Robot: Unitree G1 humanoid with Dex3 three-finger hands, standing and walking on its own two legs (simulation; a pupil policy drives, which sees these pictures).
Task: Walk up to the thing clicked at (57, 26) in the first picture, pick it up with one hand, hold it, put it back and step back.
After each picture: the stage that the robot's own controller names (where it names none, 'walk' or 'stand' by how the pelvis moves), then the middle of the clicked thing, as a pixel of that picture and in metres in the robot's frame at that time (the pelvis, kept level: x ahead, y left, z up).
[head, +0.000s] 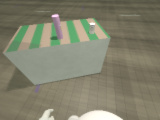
stand; (58, 27) +0.88 +0.41 +0.09
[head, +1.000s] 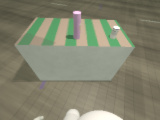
walk; (76, 26) +0.82 +0.18 +0.12
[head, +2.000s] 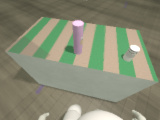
rise first; (78, 39) +0.55 +0.16 +0.12
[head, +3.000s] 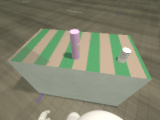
stand; (75, 46) +0.56 +0.16 +0.11
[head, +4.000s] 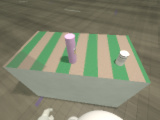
stand; (71, 50) +0.52 +0.18 +0.09
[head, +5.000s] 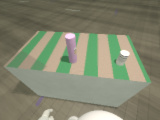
stand; (71, 50) +0.52 +0.18 +0.09
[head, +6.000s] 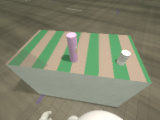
stand; (72, 49) +0.53 +0.17 +0.09
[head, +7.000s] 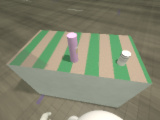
stand; (73, 49) +0.53 +0.17 +0.09
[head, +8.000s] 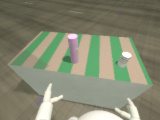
rise first; (73, 50) +0.53 +0.17 +0.09
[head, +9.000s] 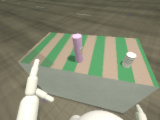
go down; (78, 49) +0.54 +0.17 +0.10
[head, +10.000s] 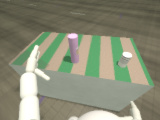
go down; (74, 50) +0.53 +0.16 +0.10
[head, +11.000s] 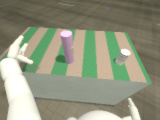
go down; (68, 49) +0.50 +0.16 +0.11
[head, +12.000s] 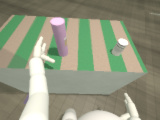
close in; (61, 40) +0.52 +0.18 +0.14
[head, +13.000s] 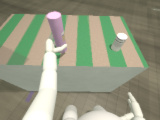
close; (58, 35) +0.54 +0.18 +0.16
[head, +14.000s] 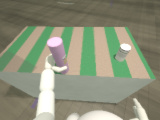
lift; (60, 58) +0.38 +0.19 +0.15
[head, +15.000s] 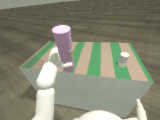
lift; (66, 53) +0.29 +0.15 +0.30
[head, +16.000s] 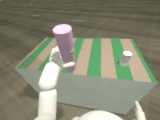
hold; (67, 52) +0.31 +0.14 +0.28
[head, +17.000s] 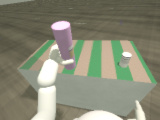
hold; (66, 50) +0.31 +0.14 +0.30
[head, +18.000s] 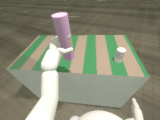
crouch; (65, 40) +0.41 +0.15 +0.29
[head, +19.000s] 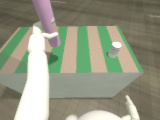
lower; (49, 24) +0.52 +0.20 +0.28
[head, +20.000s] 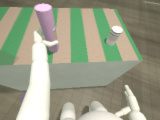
lower; (49, 32) +0.54 +0.19 +0.16
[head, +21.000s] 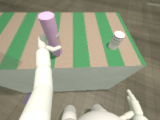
lower; (53, 37) +0.51 +0.19 +0.16
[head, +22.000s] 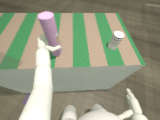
lower; (52, 37) +0.52 +0.19 +0.16
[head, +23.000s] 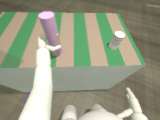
lower; (53, 37) +0.52 +0.19 +0.15
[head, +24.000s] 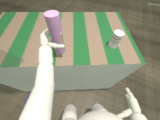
open; (56, 36) +0.53 +0.16 +0.16
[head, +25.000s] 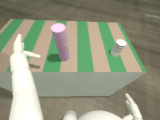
sink last; (62, 45) +0.48 +0.16 +0.14
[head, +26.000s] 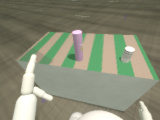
sink last; (78, 47) +0.55 +0.16 +0.14
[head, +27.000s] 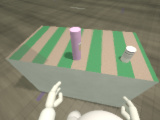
stand; (76, 45) +0.52 +0.15 +0.14
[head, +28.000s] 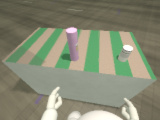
stand; (73, 46) +0.52 +0.16 +0.15
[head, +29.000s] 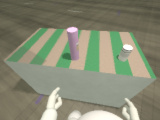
stand; (73, 45) +0.53 +0.16 +0.15
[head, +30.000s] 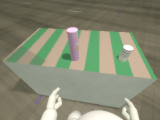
stand; (73, 46) +0.52 +0.16 +0.15
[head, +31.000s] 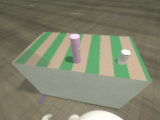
stand; (76, 50) +0.54 +0.15 +0.10
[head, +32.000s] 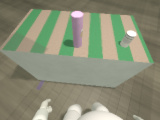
walk; (77, 32) +0.59 +0.13 +0.11
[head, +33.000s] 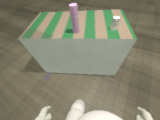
walk; (74, 19) +0.84 +0.21 +0.13
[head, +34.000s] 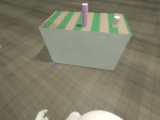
stand; (84, 16) +1.12 +0.16 +0.11
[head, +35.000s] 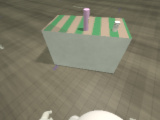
stand; (86, 20) +1.12 +0.13 +0.09
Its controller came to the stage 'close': yes
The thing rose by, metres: 0.21
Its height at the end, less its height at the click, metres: +0.00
